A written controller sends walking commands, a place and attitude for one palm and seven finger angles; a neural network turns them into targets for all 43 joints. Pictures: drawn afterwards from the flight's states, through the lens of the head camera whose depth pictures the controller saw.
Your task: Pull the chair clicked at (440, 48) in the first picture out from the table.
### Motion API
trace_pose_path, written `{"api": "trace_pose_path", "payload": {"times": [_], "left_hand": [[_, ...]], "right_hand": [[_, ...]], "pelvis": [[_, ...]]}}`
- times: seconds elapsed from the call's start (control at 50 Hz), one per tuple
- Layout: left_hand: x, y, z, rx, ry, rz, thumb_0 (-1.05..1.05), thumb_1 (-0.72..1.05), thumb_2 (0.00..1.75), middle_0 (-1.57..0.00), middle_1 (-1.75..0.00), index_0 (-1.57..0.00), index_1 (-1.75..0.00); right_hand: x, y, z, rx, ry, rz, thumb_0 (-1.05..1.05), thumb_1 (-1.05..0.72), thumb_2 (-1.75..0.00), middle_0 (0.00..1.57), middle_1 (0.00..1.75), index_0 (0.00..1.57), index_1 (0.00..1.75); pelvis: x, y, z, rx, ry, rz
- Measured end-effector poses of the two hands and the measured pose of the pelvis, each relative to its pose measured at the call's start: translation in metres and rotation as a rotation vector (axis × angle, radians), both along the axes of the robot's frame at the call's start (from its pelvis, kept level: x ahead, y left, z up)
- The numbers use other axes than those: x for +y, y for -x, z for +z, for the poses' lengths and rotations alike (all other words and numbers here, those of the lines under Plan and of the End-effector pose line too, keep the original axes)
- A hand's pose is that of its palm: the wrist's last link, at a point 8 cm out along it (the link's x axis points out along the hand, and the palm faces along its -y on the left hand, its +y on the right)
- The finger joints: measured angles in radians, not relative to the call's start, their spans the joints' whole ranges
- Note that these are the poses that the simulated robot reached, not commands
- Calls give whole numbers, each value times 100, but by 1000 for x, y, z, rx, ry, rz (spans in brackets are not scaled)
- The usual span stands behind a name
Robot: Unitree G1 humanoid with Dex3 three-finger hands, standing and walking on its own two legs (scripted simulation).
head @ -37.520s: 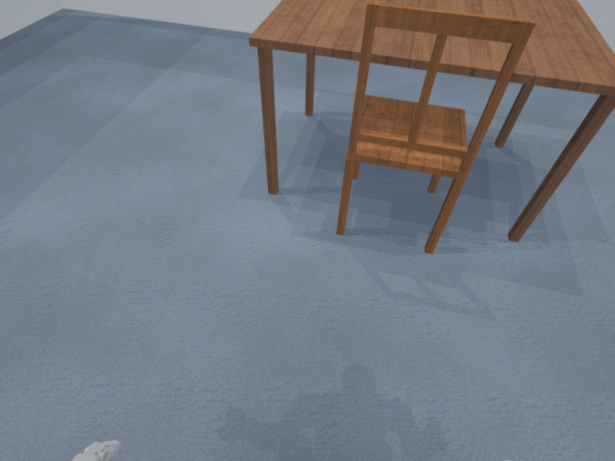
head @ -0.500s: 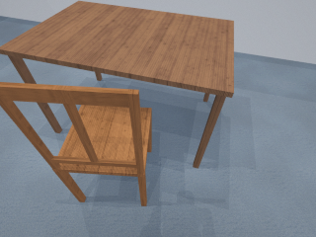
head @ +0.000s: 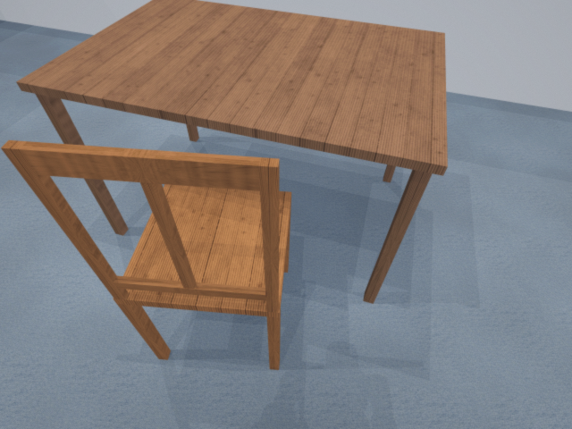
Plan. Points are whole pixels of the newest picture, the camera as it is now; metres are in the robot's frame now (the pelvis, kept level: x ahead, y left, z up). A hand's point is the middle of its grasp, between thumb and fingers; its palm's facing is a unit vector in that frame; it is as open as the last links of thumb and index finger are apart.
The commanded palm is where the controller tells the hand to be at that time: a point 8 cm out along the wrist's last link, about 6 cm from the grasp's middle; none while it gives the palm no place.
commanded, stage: shuffle to correct the standing spot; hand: left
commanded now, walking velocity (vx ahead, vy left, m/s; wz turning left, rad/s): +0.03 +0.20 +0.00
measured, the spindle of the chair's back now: (173, 242) +0.44 +0.26 -0.07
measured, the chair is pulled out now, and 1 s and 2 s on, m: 0.22 0.22 0.22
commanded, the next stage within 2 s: come to a stop and stand still in 0.04 s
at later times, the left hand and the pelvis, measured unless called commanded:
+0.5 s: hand out of the picture +0.05 +0.26 -0.18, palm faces +0.00 -0.99 -0.15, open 7.3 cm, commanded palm none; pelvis +0.00 +0.09 +0.01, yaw +0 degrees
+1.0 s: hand out of the picture -0.01 +0.22 -0.17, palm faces +0.00 -0.98 -0.21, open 7.3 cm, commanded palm none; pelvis -0.02 +0.05 +0.00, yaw +0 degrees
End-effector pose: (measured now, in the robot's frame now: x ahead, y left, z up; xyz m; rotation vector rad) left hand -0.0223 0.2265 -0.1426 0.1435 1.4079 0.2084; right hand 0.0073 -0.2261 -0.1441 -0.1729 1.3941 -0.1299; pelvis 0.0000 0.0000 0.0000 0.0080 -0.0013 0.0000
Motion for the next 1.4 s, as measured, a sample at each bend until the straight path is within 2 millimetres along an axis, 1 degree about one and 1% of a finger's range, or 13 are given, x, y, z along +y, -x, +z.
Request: {"api": "trace_pose_path", "payload": {"times": [0.18, 0.28, 0.36, 0.46, 0.54, 0.66, 0.72, 0.8, 0.88, 0.98, 1.1, 1.24, 1.4], "left_hand": [[60, 3, -11, 28, -9, 13, 0, 91, 90, -21, -30, -21, -30], [87, -19, -7, 11, -15, -32, 0, 91, 90, -20, -30, -20, -30], [93, -41, -3, -38, 11, -59, 0, 91, 90, -20, -30, -20, -30], [88, -62, -4, -68, 57, -74, 0, 91, 90, -20, -30, -20, -30], [80, -71, -7, -75, 85, -78, 0, 92, 90, -20, -30, -20, -30], [75, -72, -6, -66, 86, -85, 0, 93, 90, -20, -30, -20, -30], [73, -68, -5, -65, 66, -105, 0, 93, 90, -20, -30, -20, -30], [69, -57, -11, -86, 37, -111, 0, 92, 90, -20, -30, -20, -30], [60, -39, -4, -61, 22, -107, 0, 92, 90, -20, -30, -20, -30], [47, -17, 1, -55, 15, -82, 0, 92, 90, -20, -30, -20, -30], [27, 8, 5, -33, 26, -60, 0, 91, 90, -20, -30, -20, -30], [8, 26, 5, 0, 45, -40, 0, 91, 90, -20, -30, -20, -30], [-4, 29, 4, 10, 56, -30, 0, 91, 90, -20, -30, -20, -30]], "right_hand": [[32, -32, 8, -93, 46, 19, 0, -91, -90, 20, 30, 20, 30], [59, -34, 14, -131, 45, 17, 0, -91, -90, 20, 30, 20, 30], [76, -24, 20, -114, 47, -2, 0, -93, -90, 20, 30, 20, 30], [88, 1, 25, -52, 56, -32, 0, -93, -90, 20, 30, 20, 30], [94, 27, 28, 9, 59, -66, 0, -92, -90, 20, 30, 20, 30], [97, 61, 28, 89, 44, -113, 0, -91, -90, 20, 30, 20, 30], [92, 68, 24, 109, 20, -110, 0, -91, -90, 20, 30, 20, 30], [79, 62, 11, 71, 10, -104, 1, -91, -90, 20, 30, 21, 30], [69, 43, 2, 7, -11, -82, 1, -91, -90, 20, 30, 20, 30], [54, 17, 1, -78, -19, -48, 1, -92, -90, 20, 30, 20, 30], [33, -2, 4, -125, -15, -22, 1, -92, -90, 20, 30, 20, 30], [21, -1, 7, -106, -18, -7, 0, -92, -90, 20, 30, 20, 30], [18, 15, 6, -37, -28, -12, 0, -92, -90, 20, 30, 20, 30]], "pelvis": [[46, 0, -7, -1, -17, -7], [68, 3, -2, 12, -1, -13], [79, 0, 5, 22, 10, -14], [86, -3, 10, 21, 30, -5], [86, -3, 11, 16, 40, -2], [82, 0, 12, 14, 44, -1], [79, 4, 10, 20, 49, 1], [68, 6, -1, 23, 11, -2], [63, 11, -1, 5, 19, 5], [51, 14, 1, -18, 11, 6], [38, 18, 4, -26, 3, 4], [24, 19, 6, -26, 0, 6], [14, 17, 8, -26, 2, 11]]}}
